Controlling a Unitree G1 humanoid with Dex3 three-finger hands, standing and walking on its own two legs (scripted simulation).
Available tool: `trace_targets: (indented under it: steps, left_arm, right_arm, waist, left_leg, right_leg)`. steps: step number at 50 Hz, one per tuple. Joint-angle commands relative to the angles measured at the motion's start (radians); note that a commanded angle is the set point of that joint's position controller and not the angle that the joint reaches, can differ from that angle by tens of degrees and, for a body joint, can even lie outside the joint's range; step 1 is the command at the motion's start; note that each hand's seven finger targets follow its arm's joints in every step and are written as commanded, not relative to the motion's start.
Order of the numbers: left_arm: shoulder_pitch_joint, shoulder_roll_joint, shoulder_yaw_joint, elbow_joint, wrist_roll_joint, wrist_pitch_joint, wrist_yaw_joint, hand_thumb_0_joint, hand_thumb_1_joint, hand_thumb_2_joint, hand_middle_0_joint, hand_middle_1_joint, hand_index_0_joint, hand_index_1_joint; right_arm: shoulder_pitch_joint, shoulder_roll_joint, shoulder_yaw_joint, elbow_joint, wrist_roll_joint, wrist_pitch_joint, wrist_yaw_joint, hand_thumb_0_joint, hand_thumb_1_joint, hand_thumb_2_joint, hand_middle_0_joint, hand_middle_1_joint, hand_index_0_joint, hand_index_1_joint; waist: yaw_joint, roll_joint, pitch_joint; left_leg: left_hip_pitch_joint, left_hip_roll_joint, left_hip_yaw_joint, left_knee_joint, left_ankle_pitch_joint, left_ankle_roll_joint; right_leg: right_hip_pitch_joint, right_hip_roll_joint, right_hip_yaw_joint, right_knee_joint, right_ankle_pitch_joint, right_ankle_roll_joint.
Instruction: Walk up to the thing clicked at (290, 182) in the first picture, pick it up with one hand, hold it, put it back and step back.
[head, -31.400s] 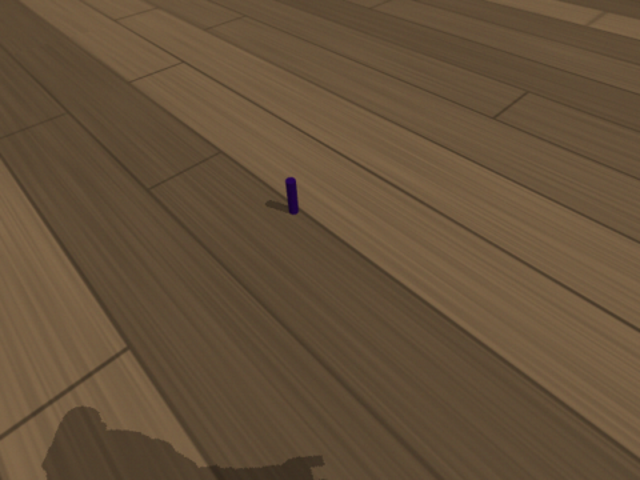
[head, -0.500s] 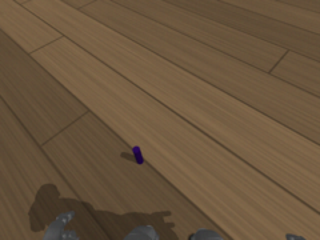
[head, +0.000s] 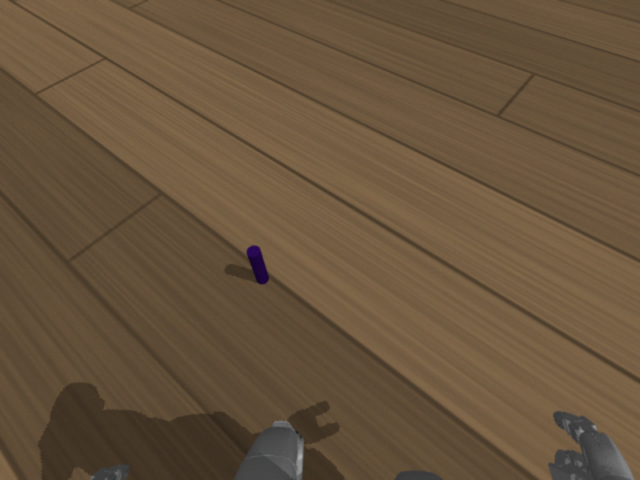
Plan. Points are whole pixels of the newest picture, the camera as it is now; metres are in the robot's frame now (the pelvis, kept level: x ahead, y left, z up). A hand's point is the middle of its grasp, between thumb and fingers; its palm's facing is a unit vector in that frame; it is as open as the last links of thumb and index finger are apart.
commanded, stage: step back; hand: left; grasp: from the side
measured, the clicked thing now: (258, 265) +0.76 +0.29 -0.66
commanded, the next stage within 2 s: stand in 1.76 s
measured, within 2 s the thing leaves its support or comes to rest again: neither
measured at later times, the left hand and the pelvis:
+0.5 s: hand out of the picture -0.07 +0.25 -0.13, palm faces +0.08 -0.92 -0.37, open 7.4 cm; pelvis -0.17 -0.02 +0.01, yaw +4 degrees
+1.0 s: hand out of the picture -0.26 +0.24 -0.13, palm faces +0.11 -0.90 -0.41, open 7.4 cm; pelvis -0.28 -0.04 +0.01, yaw +6 degrees
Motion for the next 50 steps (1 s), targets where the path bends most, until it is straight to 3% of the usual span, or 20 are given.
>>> trace_targets:
  steps: [1,4,12,14,15,16,19,24,29,30,31,32,33,36,41,45,46,47,48,50]
  left_arm:
    - [-0.038,0.365,0.09,-0.135,0.016,-0.029,0.019,0.0,0.9,0.9,-0.2,-0.3,-0.2,-0.3]
    - [-0.172,0.249,0.063,-0.152,0.02,-0.031,0.032,0.0,0.9,0.9,-0.2,-0.3,-0.2,-0.3]
    - [-0.041,0.236,0.043,-0.146,0.003,-0.008,0.042,0.0,0.9,0.9,-0.2,-0.3,-0.2,-0.3]
    - [-0.036,0.214,0.023,-0.157,-0.006,0.005,0.035,0.0,0.9,0.9,-0.2,-0.3,-0.2,-0.3]
    - [-0.009,0.174,0.015,-0.162,-0.012,0.006,0.031,0.0,0.9,0.9,-0.2,-0.3,-0.2,-0.3]
    - [-0.119,0.206,0.032,-0.178,-0.018,0.007,0.047,0.0,0.9,0.9,-0.2,-0.3,-0.2,-0.3]
    - [-0.076,0.194,0.033,-0.12,-0.028,0.014,0.048,0.0,0.9,0.9,-0.2,-0.3,-0.2,-0.3]
    - [-0.022,0.178,0.033,-0.102,-0.01,0.0,0.03,0.0,0.9,0.9,-0.2,-0.3,-0.2,-0.3]
    - [0.085,0.173,0.029,-0.025,-0.001,-0.039,0.02,0.0,0.9,0.9,-0.2,-0.3,-0.2,-0.3]
    - [0.107,0.192,0.04,0.001,0.01,-0.047,0.023,0.0,0.9,0.9,-0.2,-0.3,-0.2,-0.3]
    - [0.106,0.255,0.061,-0.004,0.025,-0.055,0.023,0.0,0.9,0.9,-0.2,-0.3,-0.2,-0.3]
    - [0.038,0.357,0.082,-0.036,0.024,-0.052,0.024,0.0,0.9,0.9,-0.2,-0.3,-0.2,-0.3]
    - [-0.043,0.384,0.081,-0.055,0.023,-0.057,0.028,0.0,0.9,0.9,-0.2,-0.3,-0.2,-0.3]
    - [-0.112,0.269,0.054,-0.054,0.016,-0.075,0.036,0.0,0.9,0.9,-0.2,-0.3,-0.2,-0.3]
    - [-0.005,0.283,0.058,-0.016,0.027,-0.083,0.022,0.0,0.9,0.9,-0.2,-0.3,-0.2,-0.3]
    - [-0.029,0.267,0.03,-0.016,0.016,-0.063,0.009,0.0,0.9,0.9,-0.2,-0.3,-0.2,-0.3]
    - [-0.012,0.224,0.012,-0.01,0.015,-0.06,0.008,0.0,0.9,0.9,-0.2,-0.3,-0.2,-0.3]
    - [-0.03,0.154,-0.009,-0.022,-0.005,-0.063,0.003,0.0,0.9,0.9,-0.2,-0.3,-0.2,-0.3]
    - [-0.088,0.226,0.019,-0.01,-0.008,-0.065,0.012,0.0,0.9,0.9,-0.2,-0.3,-0.2,-0.3]
    - [-0.066,0.225,0.02,0.005,-0.012,-0.072,0.003,0.0,0.9,0.9,-0.2,-0.3,-0.2,-0.3]
  right_arm:
    - [-0.012,-0.207,-0.067,-0.076,0.005,-0.007,-0.03,0.0,-0.9,-0.9,0.2,0.3,0.2,0.3]
    - [0.114,-0.183,-0.053,-0.014,0.022,-0.018,-0.024,0.0,-0.9,-0.9,0.2,0.3,0.2,0.3]
    - [0.146,-0.146,-0.041,0.002,-0.002,-0.038,-0.018,0.0,-0.9,-0.9,0.2,0.3,0.2,0.3]
    - [0.191,-0.187,-0.058,0.024,-0.012,-0.043,-0.019,0.0,-0.9,-0.9,0.2,0.3,0.2,0.3]
    - [0.16,-0.27,-0.075,0.008,-0.024,-0.042,-0.018,0.0,-0.9,-0.9,0.2,0.3,0.2,0.3]
    - [0.143,-0.369,-0.092,-0.011,-0.016,-0.039,-0.007,0.0,-0.9,-0.9,0.2,0.3,0.2,0.3]
    - [0.045,-0.257,-0.057,-0.011,-0.022,-0.047,-0.022,0.0,-0.9,-0.9,0.2,0.3,0.2,0.3]
    - [0.064,-0.208,-0.051,-0.029,-0.02,-0.035,-0.018,0.0,-0.9,-0.9,0.2,0.3,0.2,0.3]
    - [0.042,-0.254,-0.064,-0.025,-0.015,-0.013,-0.006,0.0,-0.9,-0.9,0.2,0.3,0.2,0.3]
    - [0.063,-0.227,-0.056,-0.018,-0.014,-0.004,-0.003,0.0,-0.9,-0.9,0.2,0.3,0.2,0.3]
    - [0.066,-0.17,-0.039,-0.031,-0.012,-0.005,0.002,0.0,-0.9,-0.9,0.2,0.3,0.2,0.3]
    - [-0.004,-0.143,-0.035,-0.054,-0.006,-0.009,-0.01,0.0,-0.9,-0.9,0.2,0.3,0.2,0.3]
    - [-0.018,-0.187,-0.055,-0.04,-0.005,-0.006,-0.015,0.0,-0.9,-0.9,0.2,0.3,0.2,0.3]
    - [0.053,-0.177,-0.045,0.023,0.01,-0.022,-0.008,0.0,-0.9,-0.9,0.2,0.3,0.2,0.3]
    - [0.025,-0.164,-0.043,0.036,-0.013,-0.046,0.017,0.0,-0.9,-0.9,0.2,0.3,0.2,0.3]
    - [0.114,-0.162,-0.056,0.1,-0.009,-0.071,0.024,0.0,-0.9,-0.9,0.2,0.3,0.2,0.3]
    - [0.162,-0.177,-0.069,0.121,-0.015,-0.08,0.019,0.0,-0.9,-0.9,0.2,0.3,0.2,0.3]
    - [0.173,-0.247,-0.08,0.115,-0.022,-0.086,0.014,0.0,-0.9,-0.9,0.2,0.3,0.2,0.3]
    - [0.177,-0.312,-0.089,0.108,-0.018,-0.086,0.019,0.0,-0.9,-0.9,0.2,0.3,0.2,0.3]
    - [0.116,-0.242,-0.065,0.097,-0.021,-0.099,0.015,0.0,-0.9,-0.9,0.2,0.3,0.2,0.3]
  waist:
    - [0.027,-0.271,-0.096]
    - [-0.053,-0.191,-0.115]
    - [0.021,-0.228,-0.229]
    - [0.005,-0.135,-0.25]
    - [0.021,0.074,-0.25]
    - [-0.052,0.202,-0.24]
    - [0.012,0.035,-0.193]
    - [-0.01,0.111,-0.19]
    - [0.015,0.142,-0.282]
    - [0.015,0.083,-0.282]
    - [0.014,-0.085,-0.231]
    - [0.06,-0.256,-0.189]
    - [0.046,-0.231,-0.099]
    - [-0.014,-0.133,-0.076]
    - [0.06,-0.215,-0.095]
    - [-0.001,-0.191,-0.12]
    - [-0.025,-0.111,-0.157]
    - [-0.04,0.111,-0.176]
    - [-0.058,0.086,-0.137]
    - [-0.016,-0.007,-0.076]
  left_leg:
    - [-0.01,-0.137,-0.16,0.491,-0.353,-0.004]
    - [0.02,-0.196,-0.113,0.546,-0.224,-0.002]
    - [0.118,-0.118,0.046,-0.13,-0.18,0.013]
    - [0.294,-0.031,-0.075,-0.283,0.112,0.049]
    - [0.372,0.185,-0.358,-0.31,0.257,0.143]
    - [0.219,0.331,-0.501,-0.342,0.392,0.298]
    - [0.181,0.208,-0.272,-0.266,0.476,0.259]
    - [0.291,0.171,-0.199,-0.236,0.347,0.25]
    - [0.274,0.146,-0.163,-0.178,0.053,0.185]
    - [0.179,0.101,-0.122,-0.106,-0.03,0.147]
    - [-0.052,-0.006,-0.072,0.034,-0.207,0.08]
    - [-0.051,-0.113,-0.071,0.188,-0.346,0.023]
    - [0.019,-0.081,-0.168,0.331,-0.342,0.002]
    - [-0.016,-0.143,-0.131,0.388,-0.194,0.007]
    - [0.008,-0.091,-0.049,0.095,-0.261,-0.009]
    - [0.32,-0.115,0.044,-0.276,-0.169,0.032]
    - [0.458,-0.072,-0.054,-0.325,-0.151,0.05]
    - [0.496,0.142,-0.438,-0.422,-0.406,0.138]
    - [0.322,0.269,-0.583,-0.497,-0.641,0.252]
    - [0.268,0.2,-0.441,-0.459,-0.459,0.224]
  right_leg:
    - [-0.283,-0.459,0.525,-0.409,0.073,-0.309]
    - [-0.192,-0.259,0.165,-0.245,0.365,-0.195]
    - [0.16,-0.26,0.139,-0.042,0.615,-0.177]
    - [-0.015,-0.202,0.109,0.052,0.44,-0.096]
    - [-0.207,-0.076,0.019,0.204,0.128,-0.042]
    - [-0.205,0.01,0.014,0.387,-0.263,-0.018]
    - [-0.224,0.053,0.164,0.646,-0.167,-0.031]
    - [-0.209,0.017,0.062,0.395,-0.134,0.012]
    - [0.03,-0.003,-0.043,-0.213,0.035,-0.032]
    - [0.124,-0.009,-0.006,-0.294,0.065,-0.047]
    - [0.19,-0.135,0.253,-0.319,-0.038,-0.092]
    - [-0.066,-0.39,0.504,-0.396,-0.159,-0.238]
    - [-0.273,-0.458,0.576,-0.422,-0.209,-0.289]
    - [-0.148,-0.272,0.251,-0.291,0.107,-0.185]
    - [-0.006,-0.27,0.274,-0.325,-0.235,-0.183]
    - [-0.123,-0.233,0.175,-0.246,-0.156,-0.147]
    - [-0.21,-0.188,0.117,-0.124,-0.09,-0.113]
    - [-0.374,-0.066,0.006,0.048,-0.108,-0.032]
    - [-0.329,-0.059,-0.02,0.193,-0.172,-0.028]
    - [-0.285,-0.093,0.048,0.222,-0.077,-0.031]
